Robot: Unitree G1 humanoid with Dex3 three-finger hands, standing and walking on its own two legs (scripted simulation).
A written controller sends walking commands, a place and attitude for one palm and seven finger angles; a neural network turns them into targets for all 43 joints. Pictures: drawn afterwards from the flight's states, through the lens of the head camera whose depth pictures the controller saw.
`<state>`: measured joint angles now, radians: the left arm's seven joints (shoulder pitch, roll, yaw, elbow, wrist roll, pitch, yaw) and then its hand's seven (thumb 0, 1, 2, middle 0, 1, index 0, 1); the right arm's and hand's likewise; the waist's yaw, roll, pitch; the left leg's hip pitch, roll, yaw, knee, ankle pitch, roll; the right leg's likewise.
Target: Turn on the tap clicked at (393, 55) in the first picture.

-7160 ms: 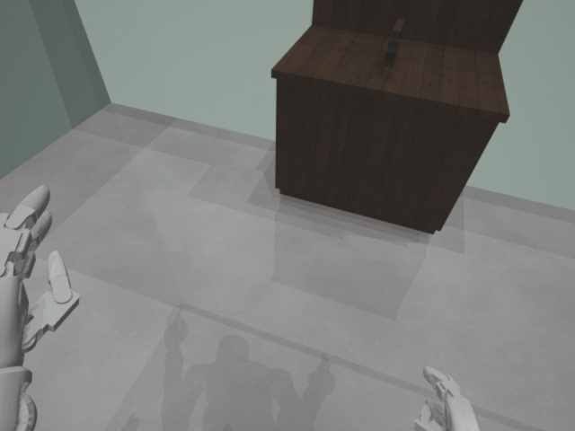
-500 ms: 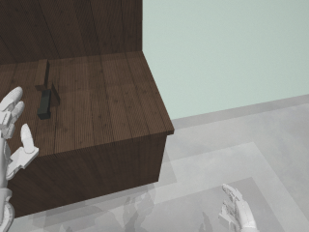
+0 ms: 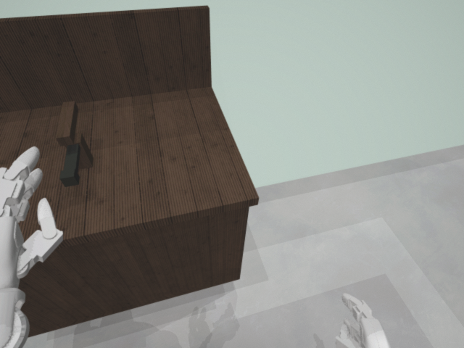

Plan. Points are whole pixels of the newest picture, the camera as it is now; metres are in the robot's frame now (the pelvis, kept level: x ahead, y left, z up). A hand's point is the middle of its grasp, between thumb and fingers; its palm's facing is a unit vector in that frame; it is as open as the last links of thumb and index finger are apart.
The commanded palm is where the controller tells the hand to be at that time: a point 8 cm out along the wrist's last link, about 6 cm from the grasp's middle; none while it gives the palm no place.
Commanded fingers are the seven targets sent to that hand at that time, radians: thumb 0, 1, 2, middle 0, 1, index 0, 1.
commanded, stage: shuffle to correct the standing spot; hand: left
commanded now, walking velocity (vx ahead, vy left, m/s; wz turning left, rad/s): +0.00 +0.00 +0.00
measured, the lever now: (70, 177) +0.43 +0.39 +0.00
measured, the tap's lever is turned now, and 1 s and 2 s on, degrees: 0 0 0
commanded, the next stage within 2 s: come to a stop and stand still in 0.88 s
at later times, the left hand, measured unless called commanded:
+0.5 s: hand (49, 215) +0.24 +0.27 +0.15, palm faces +0.42 -0.82 -0.38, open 7.4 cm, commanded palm +0.18 +0.30 +0.17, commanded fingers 0.00 0.90 0.90 -0.20 -0.30 -0.20 -0.30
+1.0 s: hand (46, 198) +0.27 +0.29 +0.15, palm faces +0.40 -0.81 -0.43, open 7.4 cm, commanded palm +0.22 +0.32 +0.17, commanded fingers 0.00 0.90 0.90 -0.20 -0.30 -0.20 -0.30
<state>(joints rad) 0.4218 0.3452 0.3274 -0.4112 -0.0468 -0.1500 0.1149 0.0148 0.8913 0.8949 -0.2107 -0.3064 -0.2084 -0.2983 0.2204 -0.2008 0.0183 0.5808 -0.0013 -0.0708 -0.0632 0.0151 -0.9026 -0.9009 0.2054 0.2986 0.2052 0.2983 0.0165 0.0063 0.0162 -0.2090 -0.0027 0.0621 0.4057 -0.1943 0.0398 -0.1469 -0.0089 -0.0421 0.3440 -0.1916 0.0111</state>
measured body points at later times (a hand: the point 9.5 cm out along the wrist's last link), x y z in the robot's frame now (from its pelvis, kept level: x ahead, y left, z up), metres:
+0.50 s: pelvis +0.03 +0.02 -0.02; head +0.04 +0.03 +0.43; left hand +0.22 +0.31 +0.17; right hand +0.20 -0.21 -0.10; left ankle +0.02 +0.09 -0.75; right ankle +0.00 -0.13 -0.74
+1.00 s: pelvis +0.06 +0.04 -0.01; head +0.08 +0.04 +0.44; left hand +0.24 +0.33 +0.17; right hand +0.21 -0.20 -0.11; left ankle +0.08 +0.18 -0.71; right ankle +0.05 -0.08 -0.75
